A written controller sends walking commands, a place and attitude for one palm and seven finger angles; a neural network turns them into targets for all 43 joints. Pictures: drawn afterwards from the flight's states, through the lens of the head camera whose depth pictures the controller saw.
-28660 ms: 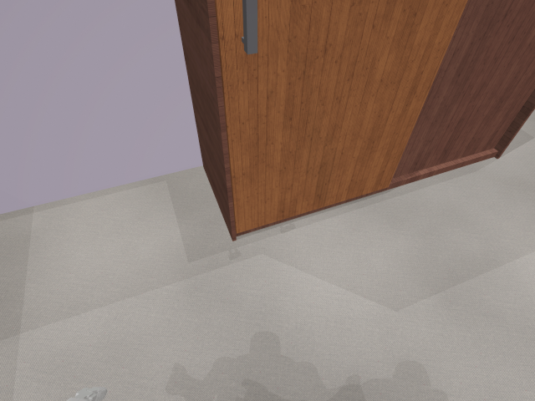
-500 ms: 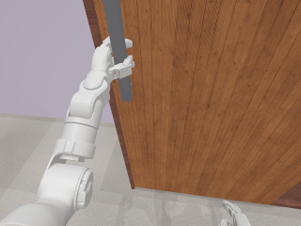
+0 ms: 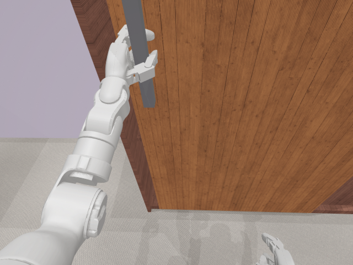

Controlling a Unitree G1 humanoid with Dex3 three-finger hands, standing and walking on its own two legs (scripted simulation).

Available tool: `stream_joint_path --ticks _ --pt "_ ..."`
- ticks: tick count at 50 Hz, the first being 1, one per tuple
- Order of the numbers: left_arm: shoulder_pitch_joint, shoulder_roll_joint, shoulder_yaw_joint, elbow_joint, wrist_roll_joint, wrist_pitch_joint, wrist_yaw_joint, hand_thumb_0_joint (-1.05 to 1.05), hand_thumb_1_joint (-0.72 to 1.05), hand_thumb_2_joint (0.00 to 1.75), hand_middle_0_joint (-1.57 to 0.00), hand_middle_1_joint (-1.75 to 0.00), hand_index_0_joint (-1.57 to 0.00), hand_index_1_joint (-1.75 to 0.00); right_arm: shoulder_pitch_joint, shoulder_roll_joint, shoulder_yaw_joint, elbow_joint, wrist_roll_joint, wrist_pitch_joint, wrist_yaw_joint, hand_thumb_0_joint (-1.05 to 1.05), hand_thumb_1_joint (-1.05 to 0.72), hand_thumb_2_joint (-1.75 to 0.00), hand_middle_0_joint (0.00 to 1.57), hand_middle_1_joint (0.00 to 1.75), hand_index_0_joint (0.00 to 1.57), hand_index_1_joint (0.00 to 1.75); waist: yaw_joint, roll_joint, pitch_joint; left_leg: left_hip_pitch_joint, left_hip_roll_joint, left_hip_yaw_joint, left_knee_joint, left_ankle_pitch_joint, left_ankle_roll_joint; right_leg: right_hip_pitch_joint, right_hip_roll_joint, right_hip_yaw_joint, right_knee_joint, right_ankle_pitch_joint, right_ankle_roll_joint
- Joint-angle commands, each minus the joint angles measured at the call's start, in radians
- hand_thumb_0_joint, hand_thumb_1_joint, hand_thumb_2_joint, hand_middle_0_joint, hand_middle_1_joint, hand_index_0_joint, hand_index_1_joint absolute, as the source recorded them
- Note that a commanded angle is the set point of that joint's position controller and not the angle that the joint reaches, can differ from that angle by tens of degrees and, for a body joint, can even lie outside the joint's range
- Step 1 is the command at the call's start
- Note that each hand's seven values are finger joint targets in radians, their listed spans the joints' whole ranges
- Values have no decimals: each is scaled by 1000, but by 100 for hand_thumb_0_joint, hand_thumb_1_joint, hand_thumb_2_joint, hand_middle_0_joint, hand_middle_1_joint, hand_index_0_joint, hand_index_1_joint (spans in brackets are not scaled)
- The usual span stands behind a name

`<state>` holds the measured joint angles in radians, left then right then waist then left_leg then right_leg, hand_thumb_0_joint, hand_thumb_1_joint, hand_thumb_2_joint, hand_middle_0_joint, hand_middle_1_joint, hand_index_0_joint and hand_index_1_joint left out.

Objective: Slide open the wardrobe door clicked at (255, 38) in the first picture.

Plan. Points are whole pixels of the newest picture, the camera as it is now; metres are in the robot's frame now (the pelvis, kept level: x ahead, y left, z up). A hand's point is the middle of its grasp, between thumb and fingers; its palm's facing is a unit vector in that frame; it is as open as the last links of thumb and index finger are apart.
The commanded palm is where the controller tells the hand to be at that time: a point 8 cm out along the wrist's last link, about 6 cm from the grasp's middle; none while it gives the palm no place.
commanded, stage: step sideways, sliding the door along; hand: left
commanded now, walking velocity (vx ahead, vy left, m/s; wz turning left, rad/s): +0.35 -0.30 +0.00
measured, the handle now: (141, 41) +0.49 +0.10 +0.27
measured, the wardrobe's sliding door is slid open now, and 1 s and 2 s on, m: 0.05 0.15 0.59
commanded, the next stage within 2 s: none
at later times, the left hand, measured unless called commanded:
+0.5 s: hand (166, 67) +0.46 +0.04 +0.23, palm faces +0.09 -1.00 -0.03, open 6.3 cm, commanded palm +0.43 +0.06 +0.23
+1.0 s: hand (198, 66) +0.46 -0.02 +0.23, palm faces +0.36 -0.93 -0.10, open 6.4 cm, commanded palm +0.43 -0.05 +0.23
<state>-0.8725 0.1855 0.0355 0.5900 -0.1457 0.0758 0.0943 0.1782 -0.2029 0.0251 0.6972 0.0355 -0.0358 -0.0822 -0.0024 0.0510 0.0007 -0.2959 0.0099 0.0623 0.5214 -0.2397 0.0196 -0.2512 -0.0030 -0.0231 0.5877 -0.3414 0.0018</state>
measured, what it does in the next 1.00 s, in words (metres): steps to the right: left foot, then right foot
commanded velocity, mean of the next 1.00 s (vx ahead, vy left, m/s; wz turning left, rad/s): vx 0.05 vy -0.29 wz -0.07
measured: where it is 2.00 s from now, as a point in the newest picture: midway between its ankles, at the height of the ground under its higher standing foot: outside the picture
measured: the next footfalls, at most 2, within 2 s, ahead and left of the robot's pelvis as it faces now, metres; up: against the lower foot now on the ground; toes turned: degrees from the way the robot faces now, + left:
left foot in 0.44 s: +0.08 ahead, +0.06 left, +0.00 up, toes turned +12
right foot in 0.80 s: +0.14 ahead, -0.38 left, +0.00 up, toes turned -1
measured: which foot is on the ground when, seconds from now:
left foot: down 0.00-0.18, up 0.20-0.42, down 0.44-0.82, up 0.84-0.94, down 0.96-1.00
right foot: down 0.00-0.44, up 0.46-0.78, down 0.80-0.96, up 0.98-1.00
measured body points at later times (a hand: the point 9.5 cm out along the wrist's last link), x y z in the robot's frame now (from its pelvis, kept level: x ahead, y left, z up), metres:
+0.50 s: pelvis +0.02 -0.08 -0.01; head +0.11 -0.08 +0.43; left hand +0.44 +0.10 +0.23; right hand +0.21 -0.32 -0.12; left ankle +0.05 +0.05 -0.74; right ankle +0.01 -0.17 -0.69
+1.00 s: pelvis +0.07 -0.25 -0.01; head +0.17 -0.24 +0.42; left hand +0.44 +0.02 +0.24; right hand +0.31 -0.45 -0.13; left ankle +0.06 -0.09 -0.74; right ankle +0.10 -0.38 -0.71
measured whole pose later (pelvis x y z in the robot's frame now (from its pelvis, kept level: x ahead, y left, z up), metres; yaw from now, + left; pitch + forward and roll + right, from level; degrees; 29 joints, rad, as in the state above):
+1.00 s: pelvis +0.07 -0.25 -0.01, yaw +7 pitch -2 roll -1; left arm -0.72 0.27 0.15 0.04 -0.10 0.01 0.13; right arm 0.04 -0.25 -0.07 0.64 0.07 -0.05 -0.04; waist 0.11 0.07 0.28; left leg -0.30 0.17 0.09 0.67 -0.25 -0.04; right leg -0.42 -0.05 -0.07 0.89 -0.40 0.02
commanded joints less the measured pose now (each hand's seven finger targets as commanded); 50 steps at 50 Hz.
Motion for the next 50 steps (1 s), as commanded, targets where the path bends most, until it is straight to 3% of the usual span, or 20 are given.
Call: stream_joint_path --ticks 1,5,7,9,10,12,18,20,22,23,26,31,37,39,42,44,46,47,48,50 --pt "-620 109 -8 -351 8 -173 -21 0 90 90 -45 -140 -45 -140 -84 -134 -59 -134 -7 -33 -19 0 -90 -90 20 30 20 30 -39 68 -282 315 398 -467 -186 -66 215 -245 -12 66 290 -161 -14" --pt "-600 146 16 -381 16 -195 -23 0 90 90 -45 -140 -45 -140 -83 -144 -63 -138 0 -17 -21 0 -90 -90 20 30 20 30 -24 84 -287 215 350 -273 -51 56 166 -65 -17 21 79 -108 -25" --pt "-583 184 40 -387 31 -195 -22 0 90 90 -45 -140 -45 -140 -77 -146 -63 -147 11 -10 -26 0 -90 -90 20 30 20 30 -15 -16 -305 13 212 -98 136 -10 81 179 -38 29 -126 -30 -49" --pt "-568 239 84 -375 58 -193 -6 0 90 90 -45 -140 -45 -140 -132 -102 -52 -158 9 -16 -33 0 -90 -90 20 30 20 30 15 -359 -223 -306 12 6 513 -326 -16 248 -304 432 -334 -39 -196" --pt "-554 264 118 -362 64 -193 -3 0 90 90 -45 -140 -45 -140 -153 -122 -70 -134 2 -28 -35 0 -90 -90 20 30 20 30 47 -315 -165 -353 27 -82 663 -334 -20 226 -357 527 -338 -26 -257" --pt "-579 211 83 -455 69 -224 -7 0 90 90 -45 -140 -45 -140 -109 -118 -65 -94 -6 -34 -29 0 -90 -90 20 30 20 30 18 -138 -190 -367 61 -105 684 -268 -35 330 -329 384 -222 322 -284" --pt "-499 144 34 -564 82 -273 -7 0 90 90 -45 -140 -45 -140 -107 -81 -63 -143 -27 -9 -31 0 -90 -90 20 30 20 30 30 -195 -313 -62 32 115 136 -81 -53 342 -200 82 -46 823 -173" --pt "-520 129 -8 -627 76 -287 -13 0 90 90 -45 -140 -45 -140 -68 -102 -89 -135 -18 -19 -33 0 -90 -90 20 30 20 30 -24 -139 -396 329 106 77 -120 204 -17 106 -167 23 140 800 -79" --pt "-530 25 -86 -665 41 -305 -30 0 90 90 -45 -140 -45 -140 -85 -160 -119 -159 0 -22 9 0 -90 -90 20 30 20 30 -41 231 -485 765 601 -501 -34 946 246 -410 -14 71 587 -212 19" --pt "-602 80 -28 -684 48 -312 -33 0 90 90 -45 -140 -45 -140 -140 -132 -108 -163 2 -33 39 0 -90 -90 20 30 20 30 -29 66 -424 708 638 -466 -33 877 260 -463 -41 193 701 -194 -27" --pt "-601 76 -57 -712 63 -297 -52 0 90 90 -45 -140 -45 -140 -166 -143 -120 -133 0 -26 51 0 -90 -90 20 30 20 30 -29 64 -332 525 554 -287 -48 575 200 -486 -114 142 646 -93 4" --pt "-594 -55 -180 -676 61 -258 -79 0 90 90 -45 -140 -45 -140 -143 -152 -123 -168 20 -40 51 0 -90 -90 20 30 20 30 -41 221 -302 306 406 -7 -102 366 115 -236 -96 -39 384 28 34" --pt "-553 -4 -156 -705 41 -258 -70 0 90 90 -45 -140 -45 -140 -149 -142 -107 -193 34 -84 51 0 -90 -90 20 30 20 30 -31 294 -347 359 332 43 88 546 40 -34 16 -151 58 74 44" --pt "-501 34 -134 -730 47 -254 -62 0 90 90 -45 -140 -45 -140 -153 -116 -90 -203 45 -91 59 0 -90 -90 20 30 20 30 -12 183 -358 295 259 32 233 474 55 109 -18 -109 -141 324 30" --pt "-360 155 -52 -764 62 -223 -41 0 90 90 -45 -140 -45 -140 -196 -84 -83 -189 43 -79 29 0 -90 -90 20 30 20 30 15 -450 -362 -187 61 -5 596 -395 -63 377 -296 201 -29 1164 -145" --pt "-344 81 -98 -924 53 -233 -32 0 90 90 -45 -140 -45 -140 -197 -67 -66 -183 37 -88 13 0 -90 -90 20 30 20 30 -8 -292 -357 -181 74 -20 365 -364 -41 412 -278 126 67 1211 -140" --pt "-327 56 -119 -981 42 -251 -22 0 90 90 -45 -140 -45 -140 -158 -92 -80 -174 34 -79 13 0 -90 -90 20 30 20 30 -50 -216 -403 222 185 2 -45 255 -22 177 -198 -9 221 970 -43" --pt "-309 32 -138 -1014 29 -258 -31 0 90 90 -45 -140 -45 -140 -167 -151 -118 -201 24 -74 23 0 -90 -90 20 30 20 30 -43 45 -417 554 404 -200 -62 926 66 -166 -69 -48 360 363 33" --pt "-312 -9 -143 -976 42 -268 -52 0 90 90 -45 -140 -45 -140 -145 -165 -137 -218 18 -66 71 0 -90 -90 20 30 20 30 -18 116 -501 675 541 -273 22 1250 148 -265 -42 32 476 -225 15" --pt "-432 6 -133 -1049 67 -290 -63 0 90 90 -45 -140 -45 -140 -166 -162 -142 -236 16 -90 107 0 -90 -90 20 30 20 30 -42 198 -399 604 532 -205 31 1020 173 -338 -69 76 469 -196 6"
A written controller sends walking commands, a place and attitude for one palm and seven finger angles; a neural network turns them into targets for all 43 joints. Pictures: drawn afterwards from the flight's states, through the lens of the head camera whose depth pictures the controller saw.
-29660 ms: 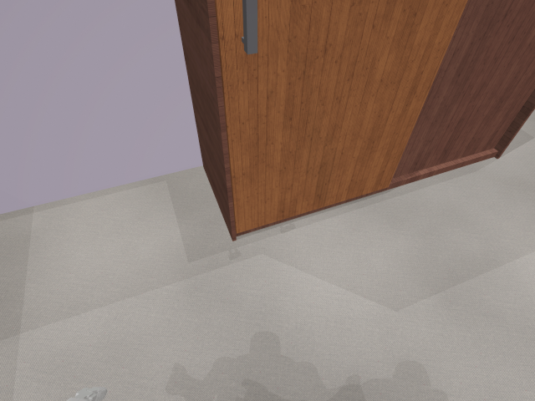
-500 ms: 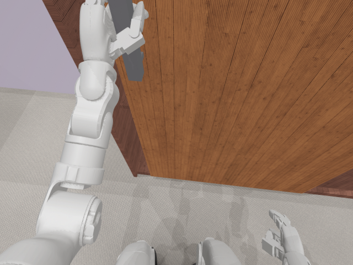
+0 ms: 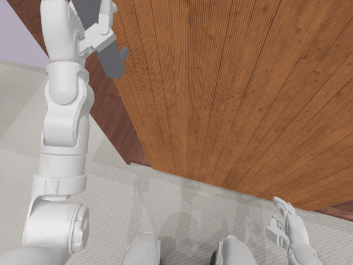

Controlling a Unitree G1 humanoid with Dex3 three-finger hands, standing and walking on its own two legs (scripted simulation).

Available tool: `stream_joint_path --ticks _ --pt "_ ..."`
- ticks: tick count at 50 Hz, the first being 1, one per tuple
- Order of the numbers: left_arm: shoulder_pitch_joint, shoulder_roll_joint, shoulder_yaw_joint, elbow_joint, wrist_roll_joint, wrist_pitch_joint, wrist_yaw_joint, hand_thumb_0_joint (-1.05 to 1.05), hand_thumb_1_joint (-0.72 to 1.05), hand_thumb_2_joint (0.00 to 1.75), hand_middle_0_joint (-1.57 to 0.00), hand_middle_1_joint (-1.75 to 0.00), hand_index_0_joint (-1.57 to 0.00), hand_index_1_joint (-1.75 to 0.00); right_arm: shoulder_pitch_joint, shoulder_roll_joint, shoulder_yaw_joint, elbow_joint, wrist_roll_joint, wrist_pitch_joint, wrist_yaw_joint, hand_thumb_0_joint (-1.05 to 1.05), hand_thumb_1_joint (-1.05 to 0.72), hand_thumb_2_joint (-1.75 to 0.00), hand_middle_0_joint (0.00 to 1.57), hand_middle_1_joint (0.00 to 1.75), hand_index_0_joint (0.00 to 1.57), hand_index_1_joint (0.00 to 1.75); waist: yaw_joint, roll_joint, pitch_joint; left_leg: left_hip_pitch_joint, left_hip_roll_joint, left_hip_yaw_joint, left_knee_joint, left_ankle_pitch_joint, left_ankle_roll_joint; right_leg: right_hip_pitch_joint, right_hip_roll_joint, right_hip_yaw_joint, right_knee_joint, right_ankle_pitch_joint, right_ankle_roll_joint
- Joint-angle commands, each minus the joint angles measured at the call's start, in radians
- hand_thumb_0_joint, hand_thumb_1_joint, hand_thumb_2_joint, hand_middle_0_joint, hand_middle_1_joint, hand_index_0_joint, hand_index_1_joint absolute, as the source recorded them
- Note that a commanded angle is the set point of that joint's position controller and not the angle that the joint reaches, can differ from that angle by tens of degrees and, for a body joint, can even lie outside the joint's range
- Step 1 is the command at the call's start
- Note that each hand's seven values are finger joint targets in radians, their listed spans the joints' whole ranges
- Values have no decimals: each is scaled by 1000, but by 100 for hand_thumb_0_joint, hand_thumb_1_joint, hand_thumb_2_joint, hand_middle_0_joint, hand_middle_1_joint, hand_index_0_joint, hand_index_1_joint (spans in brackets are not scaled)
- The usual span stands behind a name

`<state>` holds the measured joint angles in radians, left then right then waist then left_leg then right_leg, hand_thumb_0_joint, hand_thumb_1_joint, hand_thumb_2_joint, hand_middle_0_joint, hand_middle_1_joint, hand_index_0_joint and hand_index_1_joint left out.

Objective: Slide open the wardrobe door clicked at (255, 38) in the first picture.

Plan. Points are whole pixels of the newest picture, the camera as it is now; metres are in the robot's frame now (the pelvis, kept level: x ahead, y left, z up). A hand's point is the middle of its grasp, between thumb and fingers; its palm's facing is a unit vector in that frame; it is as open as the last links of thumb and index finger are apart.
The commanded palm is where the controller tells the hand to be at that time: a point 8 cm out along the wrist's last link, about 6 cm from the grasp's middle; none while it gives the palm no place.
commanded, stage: step sideways, sliding the door along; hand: left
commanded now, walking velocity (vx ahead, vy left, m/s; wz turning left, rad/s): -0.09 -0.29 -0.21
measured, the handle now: out of the picture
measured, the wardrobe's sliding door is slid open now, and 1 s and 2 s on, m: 0.15 0.59 0.59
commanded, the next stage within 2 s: stop walking and hold the door there in 1.18 s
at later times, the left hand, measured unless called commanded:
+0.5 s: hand (249, 53) +0.39 -0.03 +0.24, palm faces +0.06 -1.00 -0.03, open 6.7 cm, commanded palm +0.36 -0.04 +0.24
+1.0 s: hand out of the picture +0.36 -0.26 +0.24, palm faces -0.07 -0.99 -0.07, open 6.9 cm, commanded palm +0.35 -0.21 +0.24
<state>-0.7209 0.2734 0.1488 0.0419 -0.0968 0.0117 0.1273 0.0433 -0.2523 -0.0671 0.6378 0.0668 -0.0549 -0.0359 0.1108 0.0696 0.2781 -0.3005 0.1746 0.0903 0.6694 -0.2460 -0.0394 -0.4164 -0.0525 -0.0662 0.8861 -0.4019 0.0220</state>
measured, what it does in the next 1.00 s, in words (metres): steps to the right: right foot, then left foot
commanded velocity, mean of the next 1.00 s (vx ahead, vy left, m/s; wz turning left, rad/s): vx -0.16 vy -0.28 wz -0.13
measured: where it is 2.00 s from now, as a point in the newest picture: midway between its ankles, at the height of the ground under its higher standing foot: outside the picture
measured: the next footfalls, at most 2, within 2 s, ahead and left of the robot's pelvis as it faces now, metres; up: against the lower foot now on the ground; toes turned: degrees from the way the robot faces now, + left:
right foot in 0.22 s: +0.10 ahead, -0.21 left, +0.00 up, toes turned -4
left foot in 0.44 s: +0.03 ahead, +0.00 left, +0.00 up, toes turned +9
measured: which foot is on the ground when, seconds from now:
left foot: down 0.00-0.24, up 0.26-0.42, down 0.44-0.76, up 0.78-1.00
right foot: up 0.00-0.20, down 0.22-0.46, up 0.48-0.74, down 0.76-1.00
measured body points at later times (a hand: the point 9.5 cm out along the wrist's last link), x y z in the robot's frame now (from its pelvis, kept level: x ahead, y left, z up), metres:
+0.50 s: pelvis +0.02 -0.14 +0.01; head +0.12 -0.14 +0.44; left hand +0.38 +0.02 +0.25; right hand +0.25 -0.35 -0.09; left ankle -0.01 -0.01 -0.72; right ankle +0.06 -0.23 -0.70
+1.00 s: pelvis -0.04 -0.30 +0.01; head +0.06 -0.33 +0.45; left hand +0.36 -0.20 +0.25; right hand +0.15 -0.56 -0.09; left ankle -0.03 -0.19 -0.71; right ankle +0.04 -0.39 -0.72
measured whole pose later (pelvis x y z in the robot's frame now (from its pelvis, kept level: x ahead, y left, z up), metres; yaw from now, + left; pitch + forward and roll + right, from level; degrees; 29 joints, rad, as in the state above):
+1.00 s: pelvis -0.04 -0.30 +0.01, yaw -7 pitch +1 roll +2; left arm -0.52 0.19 0.06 -0.14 -0.06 -0.09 0.14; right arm -0.02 -0.21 -0.03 0.60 0.03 0.00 -0.05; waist -0.02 -0.01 0.21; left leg -0.33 0.03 0.14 0.68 -0.45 -0.04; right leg -0.42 0.01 -0.05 0.54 -0.14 -0.07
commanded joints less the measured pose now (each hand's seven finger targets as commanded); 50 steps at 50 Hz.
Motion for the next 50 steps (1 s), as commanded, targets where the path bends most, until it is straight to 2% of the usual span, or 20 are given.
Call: stream_joint_path --ticks 1,6,9,11,12,13,15,17,19,21,23,25,28,35,37,39,40,43,48,50 --pt "-542 -63 -235 -467 18 -213 -90 0 90 90 -45 -140 -45 -140 -30 -101 -45 -168 -16 -73 61 0 -90 -90 20 30 20 30 -154 229 -629 574 343 -194 -127 951 218 -161 -24 103 143 -80 -9" --pt "-394 -67 -241 -423 11 -181 -94 0 90 90 -45 -140 -45 -140 -10 -95 -29 -209 -10 -96 53 0 -90 -90 20 30 20 30 -142 251 -570 424 253 1 -126 803 104 80 49 -4 -126 63 0" --pt "-320 -44 -227 -452 12 -188 -92 0 90 90 -45 -140 -45 -140 -19 -74 -6 -223 7 -118 50 0 -90 -90 20 30 20 30 -129 223 -552 355 198 23 -16 676 155 217 66 -31 -322 242 11" --pt "-295 10 -206 -473 21 -192 -91 0 90 90 -45 -140 -45 -140 -38 -34 15 -227 15 -124 40 0 -90 -90 20 30 20 30 -118 -29 -537 191 58 59 162 260 30 312 -39 35 -436 745 0" --pt "-228 42 -183 -468 21 -179 -83 0 90 90 -45 -140 -45 -140 -31 -33 5 -221 14 -117 31 0 -90 -90 20 30 20 30 -109 -284 -548 -17 -75 44 297 -240 -34 384 -178 265 -405 1185 -100" --pt "-177 64 -166 -521 21 -178 -84 0 90 90 -45 -140 -45 -140 -54 -33 -6 -225 -2 -121 20 0 -90 -90 20 30 20 30 -77 -408 -573 -60 -134 -39 455 -461 -20 372 -226 338 -388 1339 -124" --pt "-169 -9 -207 -666 14 -196 -72 0 90 90 -45 -140 -45 -140 -56 8 40 -193 -6 -133 14 0 -90 -90 20 30 20 30 -104 -284 -603 -166 -105 -136 382 -453 2 529 -249 317 -315 1380 -174" --pt "-168 -22 -217 -702 22 -225 -49 0 90 90 -45 -140 -45 -140 -67 2 39 -161 -9 -121 13 0 -90 -90 20 30 20 30 -123 -240 -629 -99 -93 -83 105 -335 -7 572 -211 253 -268 1427 -166" --pt "-157 -51 -257 -717 33 -257 -53 0 90 90 -45 -140 -45 -140 -55 -11 19 -190 -18 -78 17 0 -90 -90 20 30 20 30 -134 -289 -703 87 -64 -32 -57 -38 -12 523 -175 204 -234 1324 -141" --pt "-184 -104 -333 -707 30 -269 -76 0 90 90 -45 -140 -45 -140 -45 -42 -11 -210 -20 -59 25 0 -90 -90 20 30 20 30 -145 -272 -722 378 86 -101 -141 360 57 267 -118 165 -199 1022 -90" --pt "-184 -188 -399 -633 35 -262 -103 0 90 90 -45 -140 -45 -140 -38 -82 -31 -239 -26 -56 64 0 -90 -90 20 30 20 30 -119 115 -713 694 371 -240 -164 1209 203 -135 29 104 15 -56 -18" --pt "-325 -211 -410 -646 62 -278 -103 0 90 90 -45 -140 -45 -140 -42 -60 -14 -243 -38 -67 89 0 -90 -90 20 30 20 30 -128 211 -636 579 372 -186 -148 1080 212 -171 11 135 138 -121 -21" --pt "-296 -154 -343 -542 66 -247 -95 0 90 90 -45 -140 -45 -140 -24 -77 -34 -216 -39 -66 88 0 -90 -90 20 30 20 30 -140 171 -575 564 331 -98 -168 970 167 -179 7 81 86 -10 1" --pt "-183 -26 -199 -457 53 -248 -70 0 90 90 -45 -140 -45 -140 -49 -47 -14 -198 -17 -48 59 0 -90 -90 20 30 20 30 -141 196 -546 372 226 72 -76 726 99 177 78 -58 -312 188 20" --pt "-166 33 -156 -475 54 -247 -64 0 90 90 -45 -140 -45 -140 -67 -12 8 -201 7 -56 47 0 -90 -90 20 30 20 30 -118 18 -557 266 106 88 118 384 93 317 31 -31 -484 585 14" --pt "-98 69 -128 -477 52 -230 -52 0 90 90 -45 -140 -45 -140 -104 29 27 -201 -19 -56 18 0 -90 -90 20 30 20 30 -79 -330 -563 -71 -81 16 393 -456 -33 391 -250 266 -434 1326 -131" --pt "-89 80 -106 -510 35 -223 -58 0 90 90 -45 -140 -45 -140 -108 9 2 -191 -33 -59 7 0 -90 -90 20 30 20 30 -59 -516 -624 -92 -98 -85 521 -515 -21 411 -288 313 -403 1328 -174" --pt "-90 76 -55 -553 36 -235 -31 0 90 90 -45 -140 -45 -140 -110 38 44 -146 -37 -37 0 0 -90 -90 20 30 20 30 -102 -281 -651 -160 -88 -79 288 -421 -24 569 -231 222 -344 1261 -195" --pt "-214 74 -87 -464 48 -255 -37 0 90 90 -45 -140 -45 -140 -69 10 21 -158 -41 17 -15 0 -90 -90 20 30 20 30 -118 -236 -735 99 -108 20 -80 -142 -3 408 -171 213 -366 844 -158" --pt "-314 78 -101 -418 43 -258 -47 0 90 90 -45 -140 -45 -140 -30 -26 -5 -153 -49 7 -20 0 -90 -90 20 30 20 30 -146 -132 -713 388 46 -76 -281 104 77 119 -98 167 -267 547 -82"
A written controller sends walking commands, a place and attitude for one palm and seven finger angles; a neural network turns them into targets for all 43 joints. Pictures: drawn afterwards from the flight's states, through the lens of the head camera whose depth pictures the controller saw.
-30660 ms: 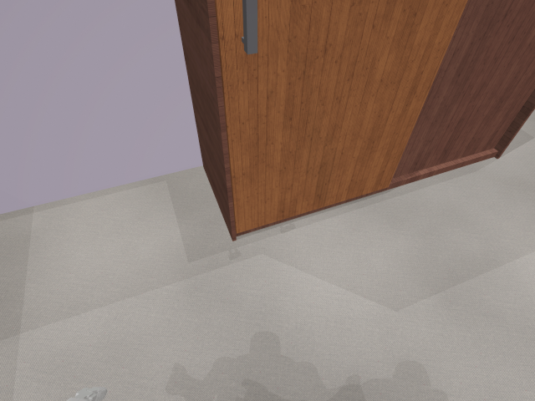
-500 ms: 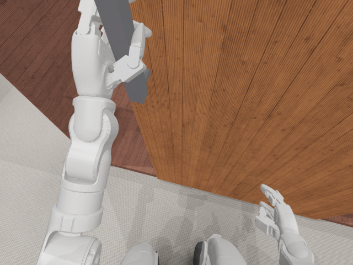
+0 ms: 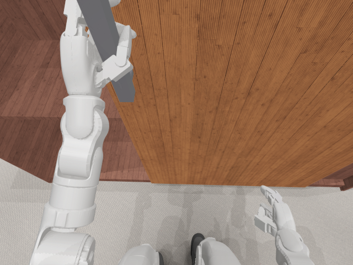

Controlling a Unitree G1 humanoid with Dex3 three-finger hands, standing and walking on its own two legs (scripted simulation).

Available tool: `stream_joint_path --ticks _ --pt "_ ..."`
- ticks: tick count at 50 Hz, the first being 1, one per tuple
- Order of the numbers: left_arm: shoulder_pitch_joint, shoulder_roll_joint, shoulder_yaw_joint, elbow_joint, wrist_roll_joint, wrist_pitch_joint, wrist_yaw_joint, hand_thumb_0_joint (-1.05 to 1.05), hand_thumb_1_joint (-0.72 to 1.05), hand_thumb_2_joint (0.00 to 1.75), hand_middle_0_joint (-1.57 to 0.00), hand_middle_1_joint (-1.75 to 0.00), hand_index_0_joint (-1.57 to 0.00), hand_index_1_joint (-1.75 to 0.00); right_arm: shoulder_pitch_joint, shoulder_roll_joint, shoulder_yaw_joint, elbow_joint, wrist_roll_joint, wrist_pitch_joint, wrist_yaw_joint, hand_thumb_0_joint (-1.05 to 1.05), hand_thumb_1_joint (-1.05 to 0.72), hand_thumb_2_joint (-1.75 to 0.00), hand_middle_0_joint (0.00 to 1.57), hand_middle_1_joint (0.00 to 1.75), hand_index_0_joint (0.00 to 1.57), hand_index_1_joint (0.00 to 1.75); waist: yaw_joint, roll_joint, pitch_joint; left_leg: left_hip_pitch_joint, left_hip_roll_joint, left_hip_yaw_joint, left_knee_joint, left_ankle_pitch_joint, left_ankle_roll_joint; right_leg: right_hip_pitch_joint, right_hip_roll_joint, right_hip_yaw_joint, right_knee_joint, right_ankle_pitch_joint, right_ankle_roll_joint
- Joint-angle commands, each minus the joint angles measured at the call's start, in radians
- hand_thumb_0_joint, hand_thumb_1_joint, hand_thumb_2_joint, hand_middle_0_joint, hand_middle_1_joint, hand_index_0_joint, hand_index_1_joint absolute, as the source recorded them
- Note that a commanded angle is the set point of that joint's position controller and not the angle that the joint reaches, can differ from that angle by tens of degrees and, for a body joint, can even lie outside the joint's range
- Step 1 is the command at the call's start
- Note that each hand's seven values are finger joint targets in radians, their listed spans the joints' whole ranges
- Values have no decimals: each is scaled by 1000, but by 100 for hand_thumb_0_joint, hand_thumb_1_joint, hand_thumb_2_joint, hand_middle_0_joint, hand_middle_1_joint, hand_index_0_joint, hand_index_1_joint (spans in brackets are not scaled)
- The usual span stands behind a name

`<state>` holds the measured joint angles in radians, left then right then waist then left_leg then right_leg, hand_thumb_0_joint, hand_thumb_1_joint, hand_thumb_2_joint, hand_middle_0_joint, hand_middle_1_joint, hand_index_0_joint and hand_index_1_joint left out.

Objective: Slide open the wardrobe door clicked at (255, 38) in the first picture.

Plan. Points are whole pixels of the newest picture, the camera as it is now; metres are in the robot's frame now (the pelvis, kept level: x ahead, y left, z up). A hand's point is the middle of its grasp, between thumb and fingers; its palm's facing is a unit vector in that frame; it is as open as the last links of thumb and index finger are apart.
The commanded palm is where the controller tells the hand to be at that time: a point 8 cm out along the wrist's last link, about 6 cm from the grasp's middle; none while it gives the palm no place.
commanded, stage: step sideways, sliding the door along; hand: left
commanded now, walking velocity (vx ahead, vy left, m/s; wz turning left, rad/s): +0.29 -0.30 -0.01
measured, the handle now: (105, 14) +0.44 +0.12 +0.27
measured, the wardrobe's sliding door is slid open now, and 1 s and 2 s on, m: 0.59 0.59 0.59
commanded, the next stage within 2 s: stop walking and hold the door there in 0.18 s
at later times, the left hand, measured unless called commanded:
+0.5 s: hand (124, 54) +0.40 +0.09 +0.23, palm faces +0.45 -0.87 -0.20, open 6.3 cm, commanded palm +0.36 +0.13 +0.21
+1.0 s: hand (126, 53) +0.40 +0.09 +0.24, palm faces +0.50 -0.85 -0.15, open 6.3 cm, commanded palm +0.36 +0.12 +0.21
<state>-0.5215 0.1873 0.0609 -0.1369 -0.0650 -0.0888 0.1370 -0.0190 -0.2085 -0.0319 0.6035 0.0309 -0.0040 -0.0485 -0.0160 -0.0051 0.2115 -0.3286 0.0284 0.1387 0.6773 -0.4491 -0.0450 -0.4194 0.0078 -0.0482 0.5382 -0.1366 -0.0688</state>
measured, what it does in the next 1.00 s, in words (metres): steps to the right: left foot, then right foot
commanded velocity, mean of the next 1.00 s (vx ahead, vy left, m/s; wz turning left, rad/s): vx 0.05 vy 0.03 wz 0.01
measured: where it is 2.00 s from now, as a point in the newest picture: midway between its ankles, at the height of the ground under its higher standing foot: outside the picture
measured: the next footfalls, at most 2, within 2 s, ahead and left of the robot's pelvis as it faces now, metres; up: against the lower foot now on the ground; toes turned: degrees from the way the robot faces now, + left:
left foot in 0.02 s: +0.04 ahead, +0.12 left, +0.00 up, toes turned +9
right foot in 0.32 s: -0.01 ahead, -0.32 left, +0.00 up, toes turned -10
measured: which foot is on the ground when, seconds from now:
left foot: up 0.00-0.00, down 0.02-0.34, up 0.36-0.56, down 0.58-1.00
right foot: down 0.00-0.02, up 0.04-0.30, down 0.32-1.00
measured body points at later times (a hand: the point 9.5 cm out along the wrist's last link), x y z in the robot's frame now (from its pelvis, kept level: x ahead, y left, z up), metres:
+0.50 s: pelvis -0.04 -0.17 +0.00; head +0.03 -0.20 +0.44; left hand +0.37 +0.14 +0.25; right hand +0.12 -0.43 -0.13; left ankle +0.00 -0.05 -0.70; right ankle -0.05 -0.31 -0.73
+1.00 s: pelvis -0.05 -0.20 +0.00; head -0.03 -0.21 +0.45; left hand +0.37 +0.13 +0.25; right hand +0.02 -0.48 -0.12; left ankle +0.02 -0.10 -0.73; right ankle -0.05 -0.31 -0.73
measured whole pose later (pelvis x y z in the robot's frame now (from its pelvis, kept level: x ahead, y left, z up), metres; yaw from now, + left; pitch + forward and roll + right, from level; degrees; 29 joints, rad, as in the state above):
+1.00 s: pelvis -0.05 -0.20 +0.00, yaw -5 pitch -1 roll -1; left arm -0.71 0.60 0.43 0.73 -0.06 -0.05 0.13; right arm 0.28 -0.30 0.03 0.71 0.06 -0.01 -0.10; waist -0.04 0.05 0.05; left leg -0.34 0.08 0.17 0.54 -0.19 0.03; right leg -0.24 0.00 -0.08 0.52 -0.27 -0.01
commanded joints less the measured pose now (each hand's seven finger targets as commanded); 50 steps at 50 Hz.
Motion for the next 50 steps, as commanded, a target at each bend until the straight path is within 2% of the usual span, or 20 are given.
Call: stream_joint_path --ticks 1,2,3,7,11,14,15,16,17,18,20,23,26,29,30,32,35,40,45,50 --pt "-546 140 -20 -195 -4 -154 -69 0 90 90 -45 -140 -45 -140 16 -114 -57 -125 -18 -60 -1 0 -90 -90 20 30 20 30 -6 236 -601 520 474 -391 -336 581 217 -116 -34 58 250 -103 89" --pt "-585 139 -23 -158 -7 -150 -78 0 90 90 -45 -140 -45 -140 -5 -101 -51 -126 -10 -62 16 0 -90 -90 20 30 20 30 23 303 -616 467 628 -555 -369 599 300 -130 -17 124 535 -334 92" --pt "-689 167 2 -182 6 -150 -87 0 90 90 -45 -140 -45 -140 -31 -79 -29 -118 -17 -67 23 0 -90 -90 20 30 20 30 19 247 -567 355 638 -525 -381 475 305 -148 -68 203 644 -301 81" --pt "-717 -6 -161 -65 -5 -100 -103 0 90 90 -45 -140 -45 -140 41 -134 -48 -93 11 -58 30 0 -90 -90 20 30 20 30 17 216 -451 334 468 -156 -287 549 204 -121 -98 74 460 -208 93" --pt "-792 -95 -251 -4 -24 -74 -104 0 90 90 -45 -140 -45 -140 90 -147 -43 -107 35 -68 30 0 -90 -90 20 30 20 30 -21 321 -511 349 366 -58 -201 662 152 89 -16 -79 184 -259 104" --pt "-818 11 -176 48 -25 -66 -87 0 90 90 -45 -140 -45 -140 109 -153 -39 -93 42 -81 34 0 -90 -90 20 30 20 30 -17 380 -545 374 307 -60 -85 748 112 193 25 -122 -8 -173 105" --pt "-567 622 416 422 24 -56 -34 0 90 90 -45 -140 -45 -140 168 -205 -56 -8 27 -60 19 0 -90 -90 20 30 20 30 36 303 -538 318 276 -15 -12 725 94 223 16 -106 -132 -63 107" --pt "-564 533 279 393 40 -65 -53 0 90 90 -45 -140 -45 -140 179 -169 -38 -42 30 -43 21 0 -90 -90 20 30 20 30 41 73 -544 100 158 7 197 537 92 427 -120 30 -175 284 49" --pt "-551 604 311 414 55 -72 -54 0 90 90 -45 -140 -45 -140 142 -137 -23 -38 27 -38 14 0 -90 -90 20 30 20 30 39 -128 -556 -231 60 14 355 -6 47 656 -296 202 -93 759 -36" --pt "-590 684 382 375 40 -66 -47 0 90 90 -45 -140 -45 -140 82 -135 -21 -61 33 -43 -1 0 -90 -90 20 30 20 30 70 -304 -562 -337 53 -81 482 -207 23 672 -358 270 -33 912 -67" --pt "-575 539 297 326 28 -53 -42 0 90 90 -45 -140 -45 -140 55 -126 4 -46 28 -70 -26 0 -90 -90 20 30 20 30 63 -205 -532 -323 52 -150 418 -172 37 646 -356 279 10 802 -102" --pt "-521 632 415 436 28 -51 -16 0 90 90 -45 -140 -45 -140 107 -161 7 -34 14 -60 -46 0 -90 -90 20 30 20 30 47 -237 -556 -131 4 -59 61 -7 30 584 -312 151 5 765 -45" --pt "-570 603 363 426 33 -68 -21 0 90 90 -45 -140 -45 -140 111 -182 -12 -44 11 -52 -45 0 -90 -90 20 30 20 30 29 -217 -561 54 -13 -24 -148 177 18 471 -322 152 3 703 -10" --pt "-550 569 307 430 26 -87 -21 0 90 90 -45 -140 -45 -140 128 -241 -38 -61 25 -48 -41 0 -90 -90 20 30 20 30 25 76 -562 295 181 -139 -213 728 98 237 -172 52 71 302 78" --pt "-509 534 275 475 24 -90 -30 0 90 90 -45 -140 -45 -140 160 -240 -30 -64 40 -46 -28 0 -90 -90 20 30 20 30 22 157 -573 353 235 -208 -197 861 129 164 -114 40 94 -76 83" --pt "-523 527 256 419 33 -102 -29 0 90 90 -45 -140 -45 -140 166 -235 -25 -79 15 -68 -27 0 -90 -90 20 30 20 30 10 355 -543 384 304 -310 -274 890 184 39 -55 17 218 -424 82" --pt "-544 567 271 421 29 -80 -23 0 90 90 -45 -140 -45 -140 198 -241 -23 -63 22 -82 -30 0 -90 -90 20 30 20 30 0 246 -528 387 284 -220 -252 901 185 49 -43 11 223 -317 88" --pt "-529 630 310 505 29 -51 -24 0 90 90 -45 -140 -45 -140 198 -247 -6 -74 24 -77 -44 0 -90 -90 20 30 20 30 11 209 -513 227 231 -129 -233 575 120 247 -53 -6 -57 -124 82" --pt "-548 708 363 597 33 -45 -14 0 90 90 -45 -140 -45 -140 216 -239 -6 -54 27 -61 -64 0 -90 -90 20 30 20 30 2 -27 -528 140 105 -76 -120 352 41 280 -214 176 -122 274 31" --pt "-535 718 377 663 38 -60 -15 0 90 90 -45 -140 -45 -140 225 -247 -2 -25 25 -54 -76 0 -90 -90 20 30 20 30 6 59 -522 212 167 -124 -203 458 72 222 -134 87 -94 126 70"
